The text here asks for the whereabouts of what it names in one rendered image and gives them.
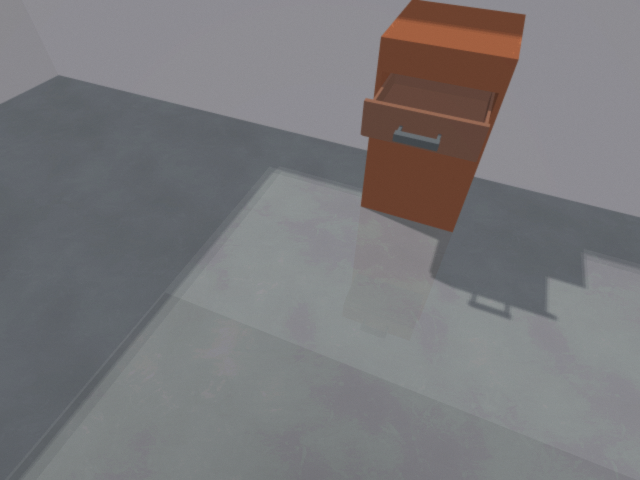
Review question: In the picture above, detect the drawer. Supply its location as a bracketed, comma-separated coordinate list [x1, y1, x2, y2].
[361, 73, 495, 162]

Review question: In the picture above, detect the handle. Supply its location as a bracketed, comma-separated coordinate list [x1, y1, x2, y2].
[392, 125, 441, 151]

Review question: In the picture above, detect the cabinet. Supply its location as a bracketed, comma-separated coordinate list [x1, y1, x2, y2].
[361, 0, 526, 232]

